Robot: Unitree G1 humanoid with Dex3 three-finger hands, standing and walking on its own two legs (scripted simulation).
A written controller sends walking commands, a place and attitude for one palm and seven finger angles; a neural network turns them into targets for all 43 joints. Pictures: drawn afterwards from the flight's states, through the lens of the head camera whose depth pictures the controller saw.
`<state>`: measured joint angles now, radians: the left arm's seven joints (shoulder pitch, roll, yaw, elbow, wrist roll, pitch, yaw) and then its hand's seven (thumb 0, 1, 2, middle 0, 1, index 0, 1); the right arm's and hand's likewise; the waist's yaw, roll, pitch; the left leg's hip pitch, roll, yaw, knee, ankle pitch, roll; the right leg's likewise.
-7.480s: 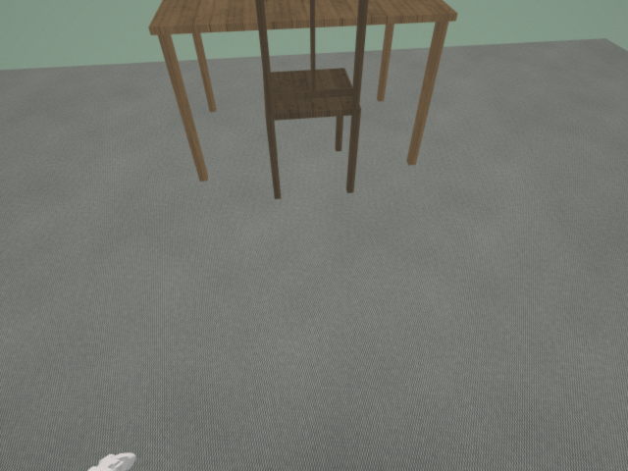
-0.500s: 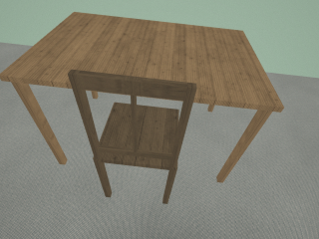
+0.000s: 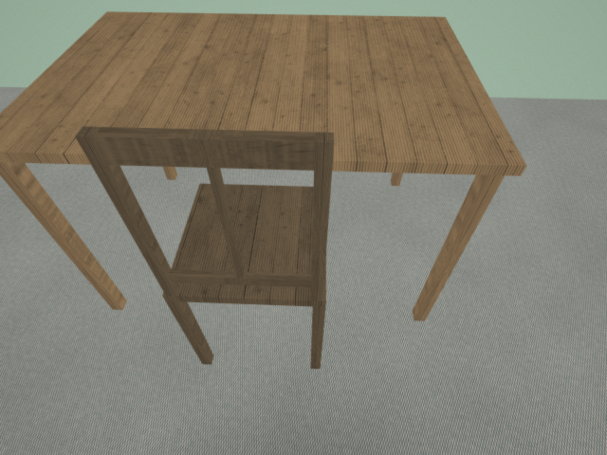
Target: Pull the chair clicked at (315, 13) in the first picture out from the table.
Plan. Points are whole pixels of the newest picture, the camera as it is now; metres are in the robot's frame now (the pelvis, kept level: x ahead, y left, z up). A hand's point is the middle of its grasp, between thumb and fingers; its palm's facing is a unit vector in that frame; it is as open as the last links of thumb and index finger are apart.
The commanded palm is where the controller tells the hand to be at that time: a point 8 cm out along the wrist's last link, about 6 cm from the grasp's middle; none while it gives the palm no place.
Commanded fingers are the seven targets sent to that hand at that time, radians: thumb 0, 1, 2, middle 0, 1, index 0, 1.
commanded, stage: come to a stop and stand still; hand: left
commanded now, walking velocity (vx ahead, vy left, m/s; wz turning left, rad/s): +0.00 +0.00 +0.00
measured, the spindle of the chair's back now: (228, 228) +0.51 +0.17 -0.06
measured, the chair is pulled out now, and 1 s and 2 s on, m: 0.00 0.00 0.00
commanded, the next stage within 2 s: look again from close up in 0.14 s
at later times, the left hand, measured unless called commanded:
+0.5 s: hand out of the picture -0.03 +0.20 -0.17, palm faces +0.02 -0.98 -0.19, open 7.4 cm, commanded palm none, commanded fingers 0.00 0.90 0.90 -0.20 -0.30 -0.20 -0.30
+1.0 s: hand out of the picture -0.08 +0.21 -0.17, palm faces +0.00 -0.98 -0.17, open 7.4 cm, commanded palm none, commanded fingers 0.00 0.90 0.90 -0.20 -0.30 -0.20 -0.30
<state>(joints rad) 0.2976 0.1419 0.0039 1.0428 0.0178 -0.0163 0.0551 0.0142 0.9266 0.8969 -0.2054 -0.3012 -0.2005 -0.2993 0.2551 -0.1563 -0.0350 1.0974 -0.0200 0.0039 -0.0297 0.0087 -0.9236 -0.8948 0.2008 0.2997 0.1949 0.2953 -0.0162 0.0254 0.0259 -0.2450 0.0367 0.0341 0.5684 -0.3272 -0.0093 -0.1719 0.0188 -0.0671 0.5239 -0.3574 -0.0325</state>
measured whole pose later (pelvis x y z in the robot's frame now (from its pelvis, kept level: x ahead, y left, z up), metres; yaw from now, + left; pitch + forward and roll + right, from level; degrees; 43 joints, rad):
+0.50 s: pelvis -0.03 +0.03 +0.01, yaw -1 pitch -2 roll +0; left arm 0.33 0.15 0.00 1.08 0.02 -0.01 0.04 0.00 0.90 0.90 -0.20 -0.30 -0.20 -0.30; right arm 0.20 -0.17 -0.01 1.11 -0.01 0.00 -0.02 0.00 -0.93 -0.89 0.20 0.30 0.20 0.30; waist 0.01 -0.01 0.02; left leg -0.20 0.00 0.07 0.49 -0.25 0.03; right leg -0.15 -0.01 -0.04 0.47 -0.28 0.00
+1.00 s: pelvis -0.05 +0.06 +0.01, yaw -2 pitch -1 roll +0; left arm 0.35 0.12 0.00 1.11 0.02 -0.01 0.04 0.00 0.90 0.90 -0.20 -0.30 -0.20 -0.30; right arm 0.29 -0.12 -0.01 1.16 -0.01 0.00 -0.01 0.00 -0.91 -0.89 0.20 0.30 0.20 0.30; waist 0.00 0.00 0.03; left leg -0.22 -0.05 0.10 0.42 -0.18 0.08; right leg -0.19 -0.06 -0.01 0.45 -0.23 0.04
